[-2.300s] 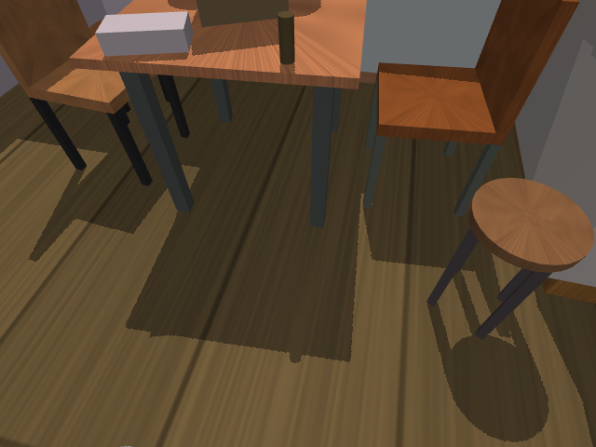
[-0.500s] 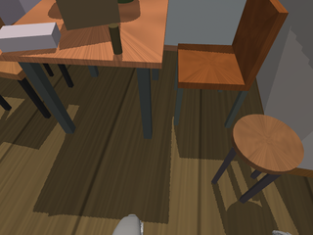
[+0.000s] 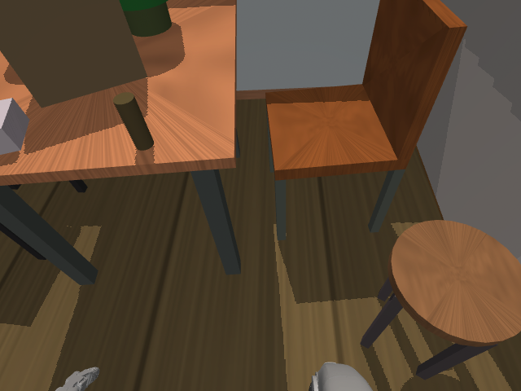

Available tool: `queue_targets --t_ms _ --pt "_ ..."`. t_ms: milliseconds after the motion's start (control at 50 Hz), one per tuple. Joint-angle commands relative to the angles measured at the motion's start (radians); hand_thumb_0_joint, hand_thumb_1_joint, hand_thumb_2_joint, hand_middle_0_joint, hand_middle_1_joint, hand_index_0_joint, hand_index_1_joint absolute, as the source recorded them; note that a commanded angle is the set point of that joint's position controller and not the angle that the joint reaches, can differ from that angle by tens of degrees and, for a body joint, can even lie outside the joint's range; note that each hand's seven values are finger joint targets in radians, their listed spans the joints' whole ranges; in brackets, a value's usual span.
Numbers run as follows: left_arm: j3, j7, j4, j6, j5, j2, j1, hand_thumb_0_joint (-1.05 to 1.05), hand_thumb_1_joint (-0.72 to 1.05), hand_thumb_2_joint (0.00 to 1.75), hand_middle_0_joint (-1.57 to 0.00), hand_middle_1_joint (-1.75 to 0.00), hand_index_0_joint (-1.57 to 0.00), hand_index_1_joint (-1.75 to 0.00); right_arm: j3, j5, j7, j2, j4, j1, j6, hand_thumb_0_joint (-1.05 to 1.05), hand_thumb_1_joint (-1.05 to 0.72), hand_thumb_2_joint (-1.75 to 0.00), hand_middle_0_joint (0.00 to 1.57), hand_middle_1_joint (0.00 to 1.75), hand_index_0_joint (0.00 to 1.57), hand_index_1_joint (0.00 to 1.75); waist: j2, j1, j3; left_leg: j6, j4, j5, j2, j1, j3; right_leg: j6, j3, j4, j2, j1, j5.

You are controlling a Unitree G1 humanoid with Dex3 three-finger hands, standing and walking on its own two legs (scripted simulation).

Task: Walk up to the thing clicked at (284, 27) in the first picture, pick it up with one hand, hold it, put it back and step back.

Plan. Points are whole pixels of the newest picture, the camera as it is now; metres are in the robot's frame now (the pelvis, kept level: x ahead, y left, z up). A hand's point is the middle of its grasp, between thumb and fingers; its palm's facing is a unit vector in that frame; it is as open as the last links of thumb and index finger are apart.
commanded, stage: walk up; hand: left
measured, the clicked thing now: (135, 122) +0.60 +0.26 +0.07
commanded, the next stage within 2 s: stand in 1.98 s
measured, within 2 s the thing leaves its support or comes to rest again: neither
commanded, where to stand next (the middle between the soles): +0.23 +0.05 m, yaw +1 degrees
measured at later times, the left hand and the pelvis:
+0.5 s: hand (86, 372) +0.18 +0.34 -0.15, palm faces -0.04 -0.93 -0.36, open 7.4 cm; pelvis +0.13 +0.07 +0.01, yaw +0 degrees
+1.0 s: hand (111, 324) +0.25 +0.31 -0.13, palm faces -0.05 -0.94 -0.35, open 7.4 cm; pelvis +0.16 +0.05 +0.02, yaw -1 degrees
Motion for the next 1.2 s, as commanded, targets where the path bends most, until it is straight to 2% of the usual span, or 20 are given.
queue_targets --t_ms 0,60,100,220,280,320,340,360,380,400,480,620,680,720,740,760,800,820,1080,1180 --pt "0.090 0.031 -0.061 -0.018 -0.019 0.360 0.140 0.00 0.90 0.90 -0.20 -0.30 -0.20 -0.30 -0.057 -0.013 -0.020 -0.222 -0.099 -0.005 -0.013 0.00 -0.90 -0.90 0.20 0.30 0.20 0.30 -0.224 0.103 -0.037 0.019 0.390 -0.078 -0.037 -0.463 -0.093 -0.279 0.744 -0.435 -0.415 0.266 -0.463" --pt "0.070 0.038 -0.071 -0.021 -0.024 0.291 0.068 0.00 0.90 0.90 -0.20 -0.30 -0.20 -0.30 -0.054 0.005 -0.010 -0.203 -0.050 0.015 -0.013 0.00 -0.90 -0.90 0.20 0.30 0.20 0.30 -0.175 0.058 0.023 0.019 0.320 0.082 0.007 -0.417 -0.136 -0.207 0.430 -0.421 -0.282 0.174 -0.244" --pt "0.064 0.040 -0.067 -0.027 -0.020 0.279 0.068 0.00 0.90 0.90 -0.20 -0.30 -0.20 -0.30 -0.053 -0.001 0.000 -0.183 -0.035 0.043 -0.007 0.00 -0.90 -0.90 0.20 0.30 0.20 0.30 -0.198 0.046 0.007 0.009 0.268 0.144 -0.001 -0.361 -0.108 -0.199 0.318 -0.389 -0.235 0.137 -0.090" --pt "0.064 0.037 -0.085 -0.024 -0.004 0.282 0.066 0.00 0.90 0.90 -0.20 -0.30 -0.20 -0.30 -0.063 -0.019 0.023 -0.163 -0.060 -0.061 -0.008 0.00 -0.90 -0.90 0.20 0.30 0.20 0.30 -0.223 0.069 0.003 -0.024 -0.027 0.196 0.004 -0.260 -0.031 -0.202 0.184 -0.377 -0.201 0.048 -0.207" --pt "0.045 0.043 -0.087 -0.006 -0.005 0.266 0.047 0.00 0.90 0.90 -0.20 -0.30 -0.20 -0.30 -0.056 -0.015 0.004 -0.132 -0.043 -0.064 -0.023 0.00 -0.90 -0.90 0.20 0.30 0.20 0.30 -0.201 0.056 -0.050 -0.024 -0.170 0.304 -0.033 -0.129 -0.005 -0.183 0.138 -0.226 -0.200 0.044 0.060" --pt "0.019 0.047 -0.092 0.011 -0.011 0.221 0.023 0.00 0.90 0.90 -0.20 -0.30 -0.20 -0.30 -0.059 -0.017 -0.016 -0.139 -0.007 0.002 -0.034 0.00 -0.90 -0.90 0.20 0.30 0.20 0.30 -0.117 0.005 -0.109 0.000 -0.256 0.359 -0.071 0.050 0.008 -0.135 0.100 -0.058 -0.174 -0.017 0.155" --pt "0.000 0.047 -0.088 0.021 -0.012 0.166 0.060 0.00 0.90 0.90 -0.20 -0.30 -0.20 -0.30 -0.070 -0.019 -0.026 -0.186 0.008 0.051 -0.040 0.00 -0.90 -0.90 0.20 0.30 0.20 0.30 0.033 -0.013 -0.138 0.027 -0.353 0.317 -0.006 0.103 -0.087 -0.093 0.047 0.105 -0.114 -0.048 0.048" --pt "-0.022 0.048 -0.084 0.031 -0.024 0.092 0.116 0.00 0.90 0.90 -0.20 -0.30 -0.20 -0.30 -0.084 -0.031 -0.033 -0.267 -0.010 0.038 -0.047 0.00 -0.90 -0.90 0.20 0.30 0.20 0.30 0.252 0.010 -0.141 0.079 -0.447 0.336 0.219 0.113 -0.417 -0.019 0.003 0.275 0.003 -0.154 -0.209" --pt "0.000 0.062 -0.050 0.048 -0.025 0.168 0.144 0.00 0.90 0.90 -0.20 -0.30 -0.20 -0.30 -0.085 -0.014 -0.035 -0.306 -0.035 -0.012 -0.046 0.00 -0.90 -0.90 0.20 0.30 0.20 0.30 0.151 0.026 -0.122 0.175 -0.517 0.186 0.301 0.042 -0.559 -0.024 0.065 0.324 0.026 -0.147 -0.346" --pt "0.010 0.069 -0.023 0.055 -0.019 0.216 0.132 0.00 0.90 0.90 -0.20 -0.30 -0.20 -0.30 -0.092 -0.005 -0.035 -0.317 -0.029 -0.052 -0.040 0.00 -0.90 -0.90 0.20 0.30 0.20 0.30 0.154 0.029 -0.091 0.231 -0.511 0.111 0.318 0.006 -0.585 -0.032 0.084 0.394 -0.016 -0.146 -0.360" --pt "0.012 0.061 0.028 0.055 -0.024 0.199 0.118 0.00 0.90 0.90 -0.20 -0.30 -0.20 -0.30 -0.048 -0.006 -0.049 -0.224 -0.034 -0.118 -0.042 0.00 -0.90 -0.90 0.20 0.30 0.20 0.30 0.141 0.052 -0.066 0.152 -0.427 0.459 0.156 -0.057 -0.258 -0.026 0.096 0.307 -0.045 -0.084 -0.263" --pt "0.009 0.062 0.071 0.071 -0.013 0.158 0.059 0.00 0.90 0.90 -0.20 -0.30 -0.20 -0.30 -0.030 -0.001 -0.061 -0.214 -0.028 -0.168 -0.030 0.00 -0.90 -0.90 0.20 0.30 0.20 0.30 0.120 0.048 -0.133 0.178 -0.344 0.616 0.186 -0.093 -0.209 -0.009 0.031 0.081 -0.024 0.078 -0.187" --pt "0.013 0.063 0.094 0.064 -0.006 0.153 0.060 0.00 0.90 0.90 -0.20 -0.30 -0.20 -0.30 -0.015 0.012 -0.062 -0.194 -0.022 -0.221 -0.016 0.00 -0.90 -0.90 0.20 0.30 0.20 0.30 0.061 0.083 -0.159 0.120 -0.252 0.536 0.140 -0.135 -0.169 -0.029 0.030 -0.143 -0.007 0.205 -0.004" --pt "0.022 0.065 0.078 0.050 0.008 0.226 -0.008 0.00 0.90 0.90 -0.20 -0.30 -0.20 -0.30 0.006 0.026 -0.061 -0.129 -0.016 -0.212 -0.013 0.00 -0.90 -0.90 0.20 0.30 0.20 0.30 -0.116 0.053 -0.165 0.032 -0.166 0.383 0.043 -0.174 -0.103 -0.091 0.254 -0.216 -0.160 0.206 0.136" --pt "0.016 0.060 0.063 0.049 0.002 0.239 -0.097 0.00 0.90 0.90 -0.20 -0.30 -0.20 -0.30 0.010 0.022 -0.060 -0.115 0.007 -0.199 -0.010 0.00 -0.90 -0.90 0.20 0.30 0.20 0.30 -0.137 0.015 -0.120 0.004 -0.172 0.215 -0.034 -0.116 -0.052 -0.145 0.319 -0.245 -0.230 0.083 0.080" --pt "0.008 0.055 0.060 0.054 -0.003 0.239 -0.167 0.00 0.90 0.90 -0.20 -0.30 -0.20 -0.30 0.001 0.018 -0.065 -0.126 0.050 -0.175 -0.006 0.00 -0.90 -0.90 0.20 0.30 0.20 0.30 -0.166 -0.006 -0.100 0.007 -0.215 0.145 -0.036 -0.005 -0.060 -0.156 0.294 -0.232 -0.237 -0.023 0.040" --pt "-0.013 0.049 0.075 0.061 -0.013 0.175 -0.154 0.00 0.90 0.90 -0.20 -0.30 -0.20 -0.30 -0.003 0.009 -0.058 -0.170 0.074 -0.232 -0.013 0.00 -0.90 -0.90 0.20 0.30 0.20 0.30 -0.096 0.017 -0.074 0.026 -0.331 0.187 0.031 0.018 -0.124 -0.061 0.178 -0.221 -0.133 -0.039 -0.052" --pt "-0.015 0.049 0.094 0.061 -0.013 0.170 -0.137 0.00 0.90 0.90 -0.20 -0.30 -0.20 -0.30 0.000 0.011 -0.053 -0.177 0.077 -0.275 -0.016 0.00 -0.90 -0.90 0.20 0.30 0.20 0.30 -0.101 0.037 -0.075 0.042 -0.344 0.186 0.055 -0.034 -0.149 -0.045 0.149 -0.224 -0.098 0.022 -0.076" --pt "-0.019 0.044 0.192 0.063 -0.017 0.155 -0.222 0.00 0.90 0.90 -0.20 -0.30 -0.20 -0.30 0.032 0.003 -0.049 -0.136 0.214 -0.309 -0.024 0.00 -0.90 -0.90 0.20 0.30 0.20 0.30 -0.075 0.041 -0.135 -0.004 -0.458 0.393 0.039 0.024 -0.092 -0.028 0.141 -0.342 -0.115 0.220 0.077" --pt "-0.018 0.045 0.214 0.067 -0.016 0.150 -0.244 0.00 0.90 0.90 -0.20 -0.30 -0.20 -0.30 0.032 -0.003 -0.053 -0.133 0.242 -0.323 -0.021 0.00 -0.90 -0.90 0.20 0.30 0.20 0.30 -0.055 0.041 -0.135 -0.006 -0.485 0.398 0.047 0.035 -0.089 -0.023 0.130 -0.370 -0.114 0.239 0.081"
